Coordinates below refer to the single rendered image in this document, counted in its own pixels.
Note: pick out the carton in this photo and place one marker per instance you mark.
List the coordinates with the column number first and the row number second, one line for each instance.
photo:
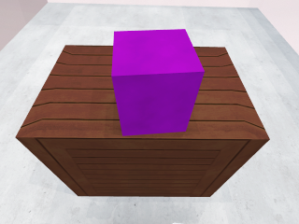
column 156, row 76

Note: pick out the pedestal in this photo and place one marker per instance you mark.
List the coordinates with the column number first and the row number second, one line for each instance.
column 74, row 128

